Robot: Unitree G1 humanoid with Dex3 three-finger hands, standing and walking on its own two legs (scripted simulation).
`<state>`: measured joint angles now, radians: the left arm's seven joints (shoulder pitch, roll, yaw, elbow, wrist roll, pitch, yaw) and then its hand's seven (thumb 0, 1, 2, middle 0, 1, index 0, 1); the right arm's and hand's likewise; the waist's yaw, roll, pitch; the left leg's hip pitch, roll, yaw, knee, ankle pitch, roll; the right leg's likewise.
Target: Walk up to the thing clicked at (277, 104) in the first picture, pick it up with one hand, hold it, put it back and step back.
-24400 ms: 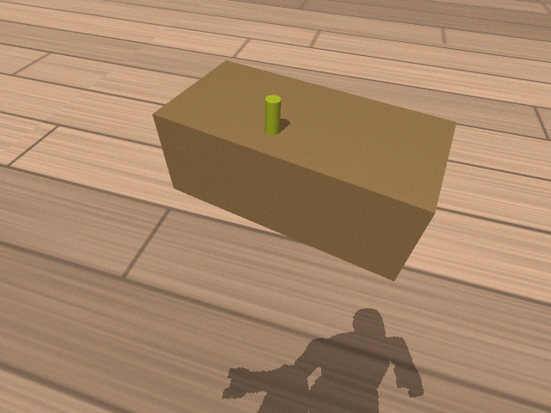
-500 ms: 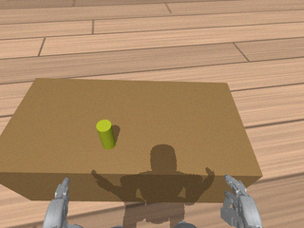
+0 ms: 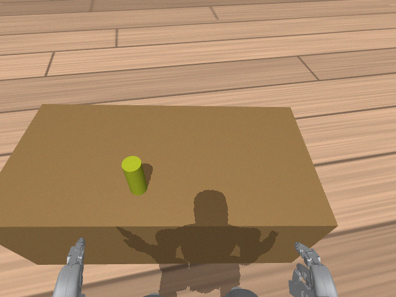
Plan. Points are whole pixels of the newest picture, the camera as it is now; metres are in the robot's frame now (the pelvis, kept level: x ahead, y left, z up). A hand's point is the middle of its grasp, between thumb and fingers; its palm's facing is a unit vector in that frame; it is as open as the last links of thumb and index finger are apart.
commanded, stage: home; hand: left
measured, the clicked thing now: (135, 176) +0.50 +0.18 -0.20
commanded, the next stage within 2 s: stand in 0.22 s
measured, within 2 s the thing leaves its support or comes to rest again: neither
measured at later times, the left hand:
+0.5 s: hand out of the picture +0.13 +0.21 -0.09, palm faces -0.02 -0.94 -0.35, open 15.9 cm
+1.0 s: hand out of the picture +0.05 +0.26 -0.11, palm faces +0.00 -0.94 -0.35, open 7.5 cm
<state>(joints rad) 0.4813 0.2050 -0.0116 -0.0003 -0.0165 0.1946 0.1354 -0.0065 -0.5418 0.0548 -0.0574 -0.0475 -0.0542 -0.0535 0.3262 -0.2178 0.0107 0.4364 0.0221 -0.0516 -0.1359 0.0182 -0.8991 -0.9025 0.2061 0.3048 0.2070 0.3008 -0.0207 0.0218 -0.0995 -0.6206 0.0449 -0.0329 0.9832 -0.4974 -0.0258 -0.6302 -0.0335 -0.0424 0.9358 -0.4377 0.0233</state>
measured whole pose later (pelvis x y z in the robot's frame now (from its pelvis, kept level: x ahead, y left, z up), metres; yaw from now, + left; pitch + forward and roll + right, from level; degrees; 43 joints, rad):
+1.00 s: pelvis +0.00 +0.01 +0.05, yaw +1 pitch -4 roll +0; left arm 0.19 0.33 0.00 1.06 0.02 0.00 0.02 0.01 0.87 0.90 -0.21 -0.30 -0.20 -0.30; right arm 0.20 -0.31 -0.01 1.05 -0.03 0.00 -0.01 0.01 -0.90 -0.90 0.21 0.30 0.21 0.30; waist 0.01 0.01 0.06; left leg -0.17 0.01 -0.01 0.52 -0.28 -0.01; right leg -0.19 -0.06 -0.04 0.50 -0.24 0.04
